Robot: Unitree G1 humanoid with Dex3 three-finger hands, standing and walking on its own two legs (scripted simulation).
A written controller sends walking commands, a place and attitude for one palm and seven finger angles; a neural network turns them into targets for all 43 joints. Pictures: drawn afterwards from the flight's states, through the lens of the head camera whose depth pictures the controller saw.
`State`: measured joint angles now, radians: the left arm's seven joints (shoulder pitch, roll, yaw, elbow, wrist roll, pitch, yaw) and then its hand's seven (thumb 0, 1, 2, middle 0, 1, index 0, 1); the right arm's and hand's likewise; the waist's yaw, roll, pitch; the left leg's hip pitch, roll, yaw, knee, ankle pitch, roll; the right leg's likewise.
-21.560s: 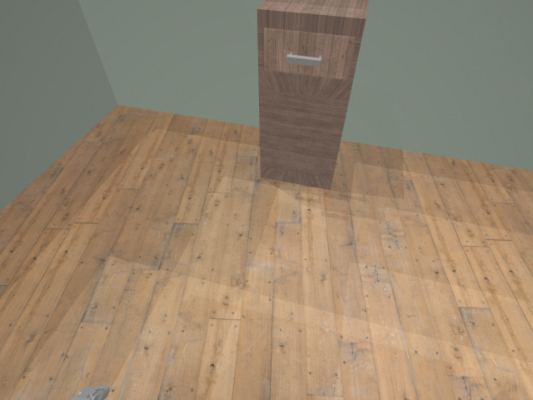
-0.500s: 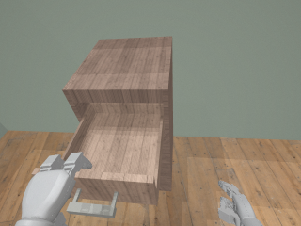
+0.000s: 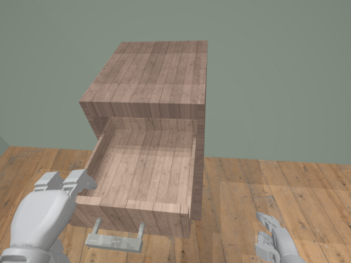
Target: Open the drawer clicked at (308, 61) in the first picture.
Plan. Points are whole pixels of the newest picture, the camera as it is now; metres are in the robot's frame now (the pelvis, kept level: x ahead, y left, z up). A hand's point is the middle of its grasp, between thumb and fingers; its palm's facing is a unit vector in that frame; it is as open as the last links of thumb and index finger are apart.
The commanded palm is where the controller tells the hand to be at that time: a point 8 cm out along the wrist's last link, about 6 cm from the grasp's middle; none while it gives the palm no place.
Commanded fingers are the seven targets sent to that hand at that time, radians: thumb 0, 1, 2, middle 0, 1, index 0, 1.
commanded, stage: draw the hand back to the body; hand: left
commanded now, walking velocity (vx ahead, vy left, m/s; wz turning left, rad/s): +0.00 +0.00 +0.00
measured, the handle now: (117, 233) +0.19 +0.19 -0.06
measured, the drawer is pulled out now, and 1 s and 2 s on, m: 0.30 0.30 0.30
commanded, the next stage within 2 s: step back with the hand held close in 1.10 s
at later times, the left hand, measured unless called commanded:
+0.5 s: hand (65, 196) +0.17 +0.22 +0.16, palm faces +0.37 -0.85 -0.38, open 12.1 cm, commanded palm +0.12 +0.26 +0.18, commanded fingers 0.00 0.23 0.62 -0.25 -0.73 -0.25 -0.73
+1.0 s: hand (65, 194) +0.18 +0.22 +0.16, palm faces +0.43 -0.80 -0.41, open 7.9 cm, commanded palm +0.13 +0.25 +0.18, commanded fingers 0.00 0.90 0.90 -0.20 -0.30 -0.20 -0.30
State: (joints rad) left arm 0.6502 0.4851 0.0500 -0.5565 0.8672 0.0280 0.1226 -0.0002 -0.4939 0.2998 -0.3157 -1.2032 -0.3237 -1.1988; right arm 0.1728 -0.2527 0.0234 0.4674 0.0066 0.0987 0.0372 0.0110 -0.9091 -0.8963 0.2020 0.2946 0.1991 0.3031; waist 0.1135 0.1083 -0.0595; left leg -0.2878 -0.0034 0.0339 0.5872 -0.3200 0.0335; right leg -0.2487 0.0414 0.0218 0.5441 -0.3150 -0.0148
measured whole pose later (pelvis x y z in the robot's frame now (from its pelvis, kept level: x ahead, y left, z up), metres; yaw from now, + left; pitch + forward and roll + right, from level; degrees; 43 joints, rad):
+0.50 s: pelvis +0.01 -0.01 +0.01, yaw +2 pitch -3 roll +0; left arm 0.60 0.31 0.22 -0.54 -0.05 -0.11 0.11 0.00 -0.10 0.47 -0.28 -0.94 -0.28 -0.94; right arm 0.20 -0.19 0.04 0.59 0.01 -0.13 -0.07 0.01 -0.91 -0.90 0.20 0.30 0.20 0.30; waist 0.05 0.06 0.01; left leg -0.14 -0.02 0.00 0.46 -0.27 0.02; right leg -0.09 0.03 -0.01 0.42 -0.28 -0.02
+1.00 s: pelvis +0.01 -0.03 +0.01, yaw +3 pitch -3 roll +0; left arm 0.56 0.31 0.28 -0.45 -0.07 -0.10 0.11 0.01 0.75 0.84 -0.22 -0.40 -0.22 -0.39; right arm 0.17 -0.22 0.01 0.61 0.01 -0.10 -0.08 0.01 -0.91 -0.90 0.20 0.29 0.20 0.30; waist 0.06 0.08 0.02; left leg -0.11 0.01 -0.02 0.41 -0.24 -0.01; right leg -0.06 0.05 -0.03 0.37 -0.26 -0.05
